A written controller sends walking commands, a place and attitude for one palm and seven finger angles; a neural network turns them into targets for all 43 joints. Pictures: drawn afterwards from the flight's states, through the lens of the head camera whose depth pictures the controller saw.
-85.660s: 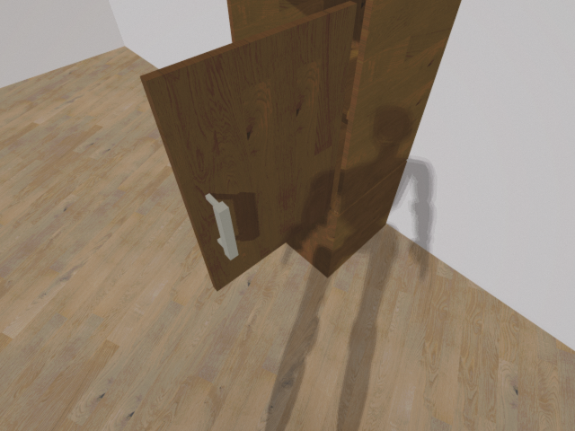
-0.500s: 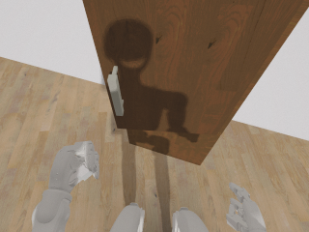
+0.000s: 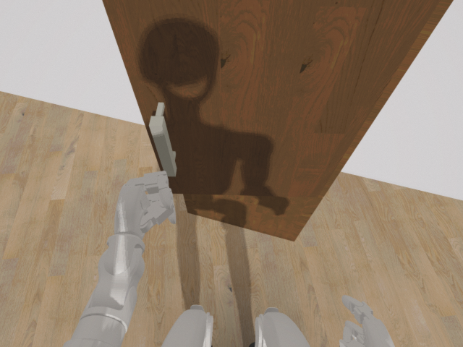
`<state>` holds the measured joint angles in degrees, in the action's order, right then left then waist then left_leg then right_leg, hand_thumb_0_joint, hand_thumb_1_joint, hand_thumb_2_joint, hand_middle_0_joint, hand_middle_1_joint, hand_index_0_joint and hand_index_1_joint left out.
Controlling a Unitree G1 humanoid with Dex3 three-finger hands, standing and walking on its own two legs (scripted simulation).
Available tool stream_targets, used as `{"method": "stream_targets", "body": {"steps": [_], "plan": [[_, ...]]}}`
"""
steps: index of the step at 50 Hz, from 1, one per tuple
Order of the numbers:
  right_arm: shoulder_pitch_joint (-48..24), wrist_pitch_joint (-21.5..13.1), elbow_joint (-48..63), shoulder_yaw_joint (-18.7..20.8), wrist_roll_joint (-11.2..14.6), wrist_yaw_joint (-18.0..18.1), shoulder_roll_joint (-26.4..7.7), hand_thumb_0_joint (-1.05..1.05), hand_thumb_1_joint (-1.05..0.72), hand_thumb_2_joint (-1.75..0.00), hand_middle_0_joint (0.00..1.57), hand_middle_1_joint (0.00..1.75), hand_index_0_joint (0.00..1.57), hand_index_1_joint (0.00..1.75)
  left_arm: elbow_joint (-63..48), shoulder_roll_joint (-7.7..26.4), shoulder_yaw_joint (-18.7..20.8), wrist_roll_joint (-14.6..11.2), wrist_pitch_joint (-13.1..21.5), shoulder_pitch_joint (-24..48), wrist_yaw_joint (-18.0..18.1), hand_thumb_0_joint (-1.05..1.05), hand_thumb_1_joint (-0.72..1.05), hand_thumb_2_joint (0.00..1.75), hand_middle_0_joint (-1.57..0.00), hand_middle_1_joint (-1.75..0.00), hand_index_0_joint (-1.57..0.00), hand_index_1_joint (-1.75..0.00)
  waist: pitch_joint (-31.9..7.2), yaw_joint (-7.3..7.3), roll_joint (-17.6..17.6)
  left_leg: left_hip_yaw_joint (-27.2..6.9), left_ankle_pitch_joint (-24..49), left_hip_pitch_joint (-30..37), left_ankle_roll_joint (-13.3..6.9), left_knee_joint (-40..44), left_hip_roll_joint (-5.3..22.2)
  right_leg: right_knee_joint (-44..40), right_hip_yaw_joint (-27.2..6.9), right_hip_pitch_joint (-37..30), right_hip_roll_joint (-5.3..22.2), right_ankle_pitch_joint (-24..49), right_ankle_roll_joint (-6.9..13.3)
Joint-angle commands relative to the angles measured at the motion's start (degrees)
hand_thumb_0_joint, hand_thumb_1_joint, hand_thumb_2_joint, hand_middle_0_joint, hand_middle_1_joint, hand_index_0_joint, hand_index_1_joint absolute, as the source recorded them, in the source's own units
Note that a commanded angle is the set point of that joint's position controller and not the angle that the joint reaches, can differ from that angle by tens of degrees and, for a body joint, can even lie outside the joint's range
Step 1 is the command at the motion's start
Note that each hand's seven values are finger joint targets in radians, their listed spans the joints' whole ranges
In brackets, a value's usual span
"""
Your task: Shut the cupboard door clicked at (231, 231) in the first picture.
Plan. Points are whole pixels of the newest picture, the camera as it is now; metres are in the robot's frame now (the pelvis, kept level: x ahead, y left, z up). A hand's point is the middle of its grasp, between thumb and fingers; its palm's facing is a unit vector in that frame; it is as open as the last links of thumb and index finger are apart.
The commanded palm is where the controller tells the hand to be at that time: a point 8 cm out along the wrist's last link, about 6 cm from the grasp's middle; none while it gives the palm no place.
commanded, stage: bring the fist close to the handle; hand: left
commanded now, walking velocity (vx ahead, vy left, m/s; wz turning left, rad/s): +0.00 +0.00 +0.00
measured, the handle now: (166, 141) +0.48 +0.15 +0.03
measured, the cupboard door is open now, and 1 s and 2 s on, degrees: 15 15 1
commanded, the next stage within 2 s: push the door shut along its arc in 0.60 s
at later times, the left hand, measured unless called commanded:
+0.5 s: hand (183, 187) +0.38 +0.10 +0.03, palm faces +0.00 -1.00 -0.03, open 3.1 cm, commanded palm +0.35 +0.15 +0.03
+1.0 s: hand (186, 173) +0.40 +0.10 +0.04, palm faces -0.07 -1.00 -0.05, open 3.2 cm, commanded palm +0.39 +0.15 +0.03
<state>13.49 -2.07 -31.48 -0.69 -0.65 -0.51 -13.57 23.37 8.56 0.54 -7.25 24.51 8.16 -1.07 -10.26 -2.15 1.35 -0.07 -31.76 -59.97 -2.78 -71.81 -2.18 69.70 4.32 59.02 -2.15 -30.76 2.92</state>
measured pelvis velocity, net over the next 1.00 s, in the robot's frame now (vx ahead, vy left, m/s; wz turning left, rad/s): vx -0.01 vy -0.01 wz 0.00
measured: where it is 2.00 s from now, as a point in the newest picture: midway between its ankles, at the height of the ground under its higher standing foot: outside the picture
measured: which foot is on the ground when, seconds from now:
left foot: down 0.00-1.00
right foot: down 0.00-1.00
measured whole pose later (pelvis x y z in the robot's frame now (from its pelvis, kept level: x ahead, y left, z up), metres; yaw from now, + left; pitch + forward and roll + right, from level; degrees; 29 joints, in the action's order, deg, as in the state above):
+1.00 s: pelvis -0.01 -0.01 +0.00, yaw +0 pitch +21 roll +0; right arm 13.0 0.6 -34.3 -0.1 -0.5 -0.8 -13.4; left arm 47.1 11.1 5.6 -6.5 30.8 28.7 -3.6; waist -10.0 -4.3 1.1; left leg 0.1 -30.4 -62.0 -1.6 -71.3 -1.8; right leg 70.3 4.2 61.8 -2.4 -29.8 4.1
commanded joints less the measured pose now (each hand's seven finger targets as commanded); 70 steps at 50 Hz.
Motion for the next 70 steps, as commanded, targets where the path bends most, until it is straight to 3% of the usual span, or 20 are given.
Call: {"method": "stream_targets", "body": {"steps": [1,3,6,10,13,15,18,30,34,36,40,43,46,56,58,60,62,65,68,70], "plan": [[0.8,-1.8,6.4,3.2,0.3,0.3,-7.7,0.0,-0.9,-0.9,0.2,0.3,0.2,0.3,-9.1,3.7,1.9,0.1,5.0,16.3,1.0,0.0,0.9,0.9,-1.3,-1.5,-1.3,-1.5,-20.2,-0.93,-0.5,-3.5,17.2,13.8,1.7,10.0,1.6,-9.1,-3.6,-12.1,0.9,17.0,-1.0],[1.3,-1.4,6.0,3.3,0.2,0.1,-7.8,0.0,-0.9,-0.9,0.2,0.3,0.2,0.3,-7.8,2.8,1.0,0.5,5.1,18.8,1.2,0.0,0.9,0.9,-1.3,-1.5,-1.3,-1.5,-20.8,-1.29,0.7,-3.8,18.6,14.9,1.9,10.0,1.8,-8.7,-3.3,-11.1,0.8,18.0,-0.9],[1.7,-0.7,5.2,3.3,0.2,0.1,-7.9,0.0,-0.9,-0.9,0.2,0.3,0.2,0.3,-2.7,2.9,1.5,0.9,4.9,23.3,1.9,0.0,0.9,0.9,-1.3,-1.5,-1.3,-1.5,-18.3,-2.35,-2.3,-3.4,15.3,12.2,1.6,10.1,1.6,-9.8,-3.8,-11.4,0.9,15.8,-1.2],[2.5,-0.3,4.4,3.5,-0.2,-0.2,-7.7,0.0,-0.9,-0.9,0.2,0.3,0.2,0.3,-0.3,2.2,1.9,1.5,6.4,28.3,3.5,0.0,0.9,0.9,-1.3,-1.5,-1.3,-1.5,-21.2,-2.3,0.0,-3.5,17.5,14.4,1.9,9.8,1.6,-8.9,-3.5,-10.6,0.8,17.5,-1.0],[2.9,0.2,4.4,3.6,-0.4,-0.5,-7.9,0.0,-0.9,-0.9,0.2,0.3,0.2,0.3,2.0,4.2,4.5,1.8,7.3,27.0,4.0,0.0,0.9,0.9,-1.3,-1.5,-1.3,-1.5,-23.3,-1.21,-0.9,-3.0,18.2,13.4,1.8,9.8,1.4,-8.7,-4.0,-13.0,0.8,19.1,-1.1],[3.0,0.6,4.8,3.5,-0.4,-1.0,-7.5,0.0,-0.9,-0.9,0.2,0.3,0.2,0.3,3.1,3.0,3.7,1.8,7.5,24.7,3.8,0.0,0.9,0.9,-1.3,-1.5,-1.3,-1.5,-22.6,-0.83,-0.9,-2.3,18.1,12.7,1.7,10.2,1.2,-9.3,-4.4,-14.4,0.8,19.9,-1.1],[3.2,1.2,5.1,3.5,-0.2,-0.8,-7.5,0.0,-0.9,-0.9,0.2,0.3,0.2,0.3,3.2,5.4,5.9,1.8,7.9,24.2,3.6,0.0,0.9,0.9,-1.3,-1.5,-1.3,-1.5,-22.4,-0.39,-3.1,-1.7,17.1,10.0,1.4,10.4,1.1,-9.7,-5.4,-17.3,0.9,20.6,-1.4],[2.4,0.7,3.5,3.8,0.0,-0.1,-7.4,0.0,-0.9,-0.9,0.2,0.3,0.2,0.3,2.2,3.4,2.7,0.5,10.8,27.9,0.9,0.0,0.9,0.9,-1.3,-1.5,-1.3,-1.5,-19.1,-2.5,-2.1,-1.4,13.0,10.2,0.9,10.1,1.0,-11.9,-6.3,-14.4,1.4,16.0,-1.7],[2.4,0.7,3.8,3.8,0.0,-0.1,-7.5,0.0,-0.9,-0.9,0.2,0.3,0.2,0.3,2.1,3.7,3.3,0.6,10.6,26.9,1.1,0.0,0.9,0.9,-1.3,-1.5,-1.3,-1.5,-21.7,-1.39,-0.5,-1.8,14.8,11.9,1.2,10.3,1.0,-10.7,-5.7,-14.6,1.3,17.4,-1.4],[2.3,0.8,3.7,3.9,0.1,-0.2,-7.5,0.0,-0.9,-0.9,0.2,0.3,0.2,0.3,2.4,3.2,2.6,0.8,10.4,27.6,1.2,0.0,0.9,0.9,-1.3,-1.5,-1.3,-1.5,-21.0,-1.91,-1.1,-1.8,14.4,11.9,1.1,10.1,1.0,-11.0,-5.7,-14.0,1.3,17.1,-1.5],[2.5,1.1,2.9,3.6,0.0,0.3,-7.6,0.0,-0.9,-0.9,0.2,0.3,0.2,0.3,6.7,7.2,5.7,1.5,10.3,33.6,1.1,0.0,0.9,0.9,-1.3,-1.5,-1.3,-1.5,-18.9,-3.17,-4.0,-1.5,11.4,7.7,0.7,9.1,0.8,-11.7,-7.1,-14.3,1.5,14.4,-2.0],[2.4,1.0,2.7,3.3,0.2,0.7,-7.5,0.0,-0.9,-0.9,0.2,0.3,0.2,0.3,8.3,10.0,7.9,1.1,10.7,37.8,-0.1,0.0,0.9,0.9,-1.3,-1.5,-1.3,-1.5,-21.1,-2.86,-1.9,-1.2,11.3,6.9,0.8,8.6,0.6,-11.5,-8.3,-15.7,1.7,14.3,-1.8],[3.2,0.8,2.5,3.3,0.3,0.4,-7.7,0.0,-0.9,-0.9,0.2,0.3,0.2,0.3,10.7,8.0,6.0,0.7,10.4,39.7,-2.1,0.0,0.9,0.9,-1.3,-1.5,-1.3,-1.5,-21.9,-3.49,-0.1,-1.6,12.5,8.5,1.0,8.8,0.8,-10.7,-7.2,-14.2,1.4,15.8,-1.6],[7.1,1.5,1.1,3.6,0.9,0.4,-8.7,0.0,-0.9,-0.9,0.2,0.3,0.2,0.3,20.3,11.5,8.8,-0.4,8.8,48.7,-7.1,0.0,0.9,0.9,-1.3,-1.5,-1.3,-1.5,-21.7,-5.66,-2.7,-1.8,12.1,4.9,0.5,7.3,0.9,-10.6,-7.7,-13.3,1.2,15.5,-1.8],[7.8,1.3,0.5,3.6,0.8,0.4,-8.9,0.0,-0.9,-0.9,0.2,0.3,0.2,0.3,21.4,12.4,9.1,-0.1,9.1,52.7,-7.8,0.0,0.9,0.9,-1.3,-1.5,-1.3,-1.5,-22.8,-6.15,-0.2,-2.2,12.4,5.8,0.5,6.9,1.0,-9.7,-7.3,-11.3,1.1,15.2,-1.6],[8.7,1.5,0.1,3.8,0.7,0.3,-9.3,0.0,-0.9,-0.9,0.2,0.3,0.2,0.3,23.3,12.8,9.3,0.0,9.0,54.1,-8.5,0.0,0.9,0.9,-1.3,-1.5,-1.3,-1.5,-22.8,-6.67,-1.1,-2.6,12.2,6.2,0.5,6.8,1.0,-9.7,-7.1,-10.3,1.0,14.6,-1.5],[9.4,1.5,0.5,3.9,0.8,0.1,-9.4,0.0,-0.9,-0.9,0.2,0.3,0.2,0.3,23.5,10.9,7.4,-0.2,9.1,55.4,-9.4,0.0,0.9,0.9,-1.3,-1.5,-1.3,-1.5,-24.7,-7.05,1.9,-3.2,14.2,9.2,0.6,7.0,1.1,-8.8,-6.1,-8.3,0.7,15.6,-1.1],[10.3,1.9,-0.3,4.0,0.7,-0.1,-10.0,0.0,-0.9,-0.9,0.2,0.3,0.2,0.3,25.1,11.4,7.6,-0.2,8.7,58.8,-10.0,0.0,0.9,0.9,-1.3,-1.5,-1.3,-1.5,-25.0,-7.89,1.5,-3.9,14.2,10.3,0.7,7.0,1.4,-8.6,-5.4,-6.4,0.6,14.5,-1.1],[10.8,2.1,-0.5,4.1,0.6,-0.1,-10.6,0.0,-0.9,-0.9,0.2,0.3,0.2,0.3,25.0,15.7,10.8,-0.2,9.2,61.0,-10.3,0.0,0.9,0.9,-1.3,-1.5,-1.3,-1.5,-27.4,-7.34,2.8,-4.1,15.4,11.0,0.8,6.6,1.5,-8.0,-5.5,-6.4,0.5,15.0,-0.9],[11.2,2.2,-0.5,4.0,0.6,-0.4,-10.3,0.0,-0.9,-0.9,0.2,0.3,0.2,0.3,26.1,14.1,9.4,0.0,9.2,61.7,-10.8,0.0,0.9,0.9,-1.3,-1.5,-1.3,-1.5,-26.3,-7.81,2.4,-4.2,15.1,10.5,0.7,6.7,1.5,-8.1,-5.4,-6.3,0.4,14.7,-0.9]]}}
